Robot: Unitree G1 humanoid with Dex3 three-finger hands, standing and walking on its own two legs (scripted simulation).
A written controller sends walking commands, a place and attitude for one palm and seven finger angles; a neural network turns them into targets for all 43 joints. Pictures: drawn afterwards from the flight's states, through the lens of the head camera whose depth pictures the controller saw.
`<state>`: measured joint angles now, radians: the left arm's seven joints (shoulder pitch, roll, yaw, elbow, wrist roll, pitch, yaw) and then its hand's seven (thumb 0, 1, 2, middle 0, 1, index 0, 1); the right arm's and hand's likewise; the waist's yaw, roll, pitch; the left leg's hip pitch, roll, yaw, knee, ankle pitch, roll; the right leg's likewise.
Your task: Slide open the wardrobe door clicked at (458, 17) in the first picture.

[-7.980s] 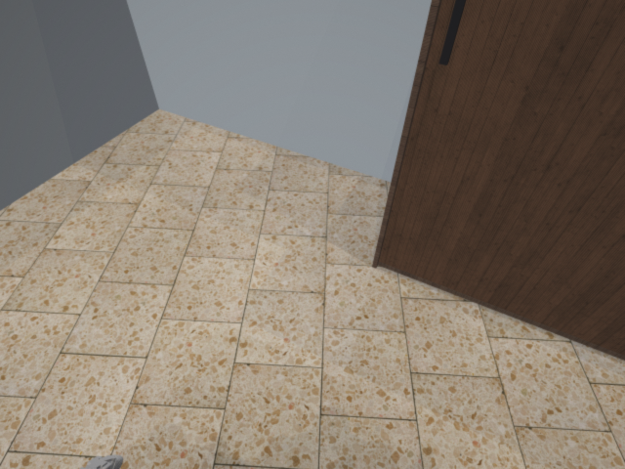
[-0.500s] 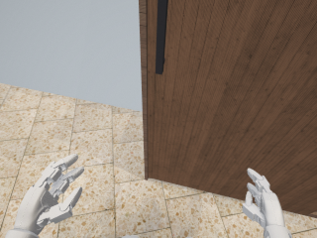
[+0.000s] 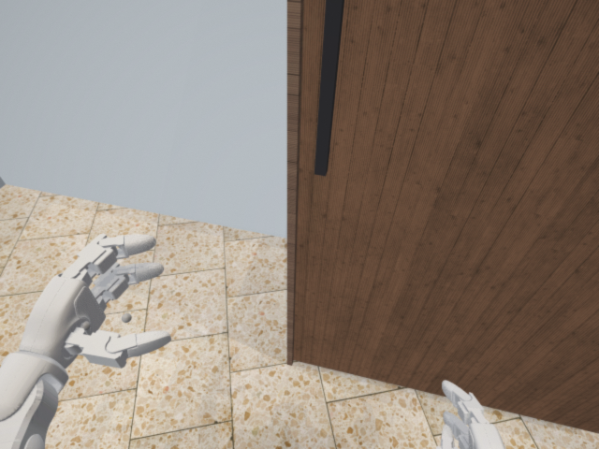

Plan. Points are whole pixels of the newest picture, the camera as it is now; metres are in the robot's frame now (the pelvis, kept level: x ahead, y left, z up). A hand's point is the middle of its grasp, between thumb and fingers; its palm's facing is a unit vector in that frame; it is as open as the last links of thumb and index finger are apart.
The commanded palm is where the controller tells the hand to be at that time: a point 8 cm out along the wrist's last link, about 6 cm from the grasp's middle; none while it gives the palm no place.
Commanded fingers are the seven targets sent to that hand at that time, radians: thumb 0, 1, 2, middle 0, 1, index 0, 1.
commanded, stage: raise the hand with hooked fingers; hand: left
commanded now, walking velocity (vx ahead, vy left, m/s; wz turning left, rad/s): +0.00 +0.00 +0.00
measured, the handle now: (330, 76) +0.52 +0.02 +0.27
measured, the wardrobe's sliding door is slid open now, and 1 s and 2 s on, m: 0.00 0.00 0.00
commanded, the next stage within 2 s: move the hooked fingers beside the handle in 1.18 s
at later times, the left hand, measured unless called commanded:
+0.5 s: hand (84, 228) +0.25 +0.24 +0.23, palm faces -0.01 -0.99 -0.15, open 13.8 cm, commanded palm +0.22 +0.28 +0.24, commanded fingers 0.00 -0.50 0.30 -0.30 -1.20 -0.30 -1.20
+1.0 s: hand (87, 189) +0.27 +0.24 +0.25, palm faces -0.04 -0.99 -0.13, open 14.0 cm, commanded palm +0.24 +0.28 +0.27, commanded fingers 0.00 -0.50 0.30 -0.30 -1.20 -0.30 -1.20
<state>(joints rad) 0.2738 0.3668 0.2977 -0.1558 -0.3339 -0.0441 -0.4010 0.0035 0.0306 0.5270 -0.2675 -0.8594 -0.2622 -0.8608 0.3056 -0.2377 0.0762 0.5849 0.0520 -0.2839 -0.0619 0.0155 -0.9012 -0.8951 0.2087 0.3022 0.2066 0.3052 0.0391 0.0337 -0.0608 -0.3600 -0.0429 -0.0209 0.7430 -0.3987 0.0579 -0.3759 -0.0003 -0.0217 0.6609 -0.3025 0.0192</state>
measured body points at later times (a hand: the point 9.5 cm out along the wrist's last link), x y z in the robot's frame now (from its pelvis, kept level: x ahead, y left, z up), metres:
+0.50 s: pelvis +0.00 -0.04 +0.02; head -0.04 -0.06 +0.47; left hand +0.24 +0.29 +0.24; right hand +0.21 -0.24 -0.04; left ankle -0.01 +0.08 -0.72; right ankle +0.03 -0.14 -0.72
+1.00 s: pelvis +0.00 -0.03 +0.02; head -0.03 -0.06 +0.46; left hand +0.27 +0.29 +0.26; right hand +0.20 -0.26 -0.04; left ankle -0.01 +0.08 -0.72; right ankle +0.03 -0.14 -0.72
